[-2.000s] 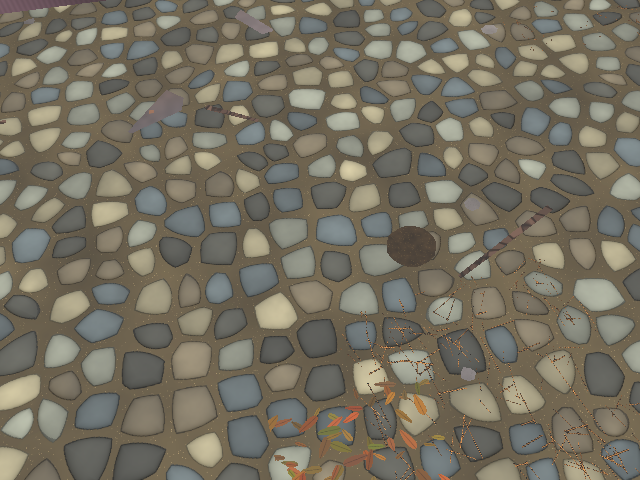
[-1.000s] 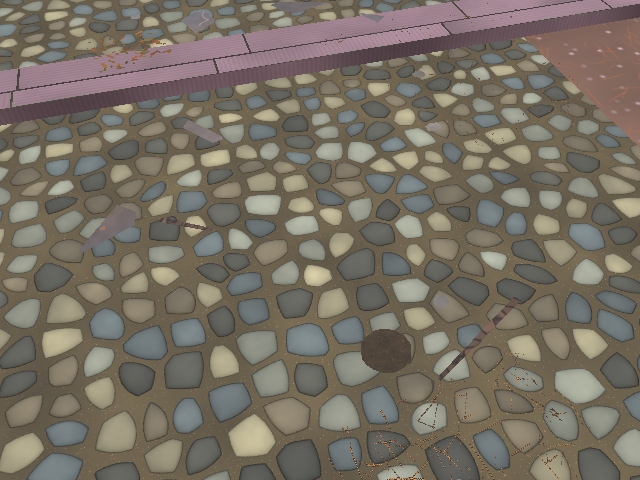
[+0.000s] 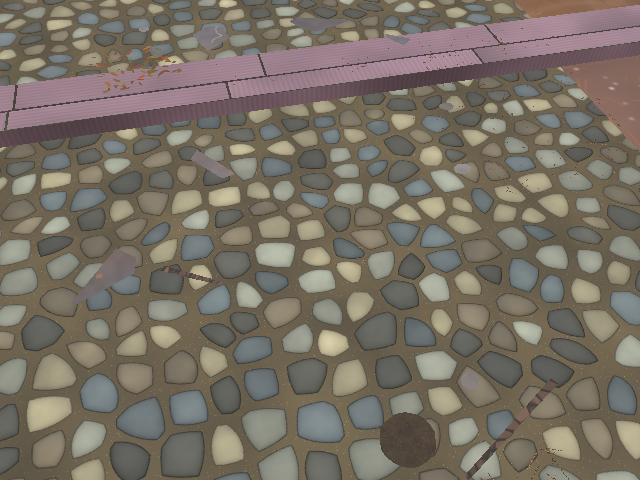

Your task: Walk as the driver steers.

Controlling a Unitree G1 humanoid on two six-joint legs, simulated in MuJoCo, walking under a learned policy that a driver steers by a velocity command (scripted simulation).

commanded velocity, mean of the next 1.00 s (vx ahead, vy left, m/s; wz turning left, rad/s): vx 0.45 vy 0.00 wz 0.05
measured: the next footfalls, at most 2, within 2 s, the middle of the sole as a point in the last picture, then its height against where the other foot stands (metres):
right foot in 0.46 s outside the picture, level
left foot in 1.00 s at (286, 396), level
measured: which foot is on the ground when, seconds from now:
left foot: down 0.00-0.48, up 0.50-0.98, down 1.00-1.00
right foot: down 0.00-0.00, up 0.02-0.44, down 0.46-1.00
